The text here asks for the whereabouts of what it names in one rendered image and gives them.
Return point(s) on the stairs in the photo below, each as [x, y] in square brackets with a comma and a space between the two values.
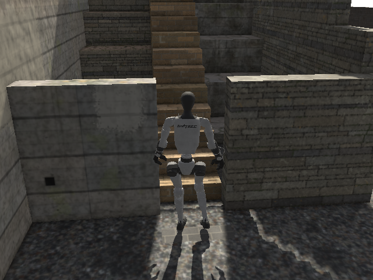
[177, 67]

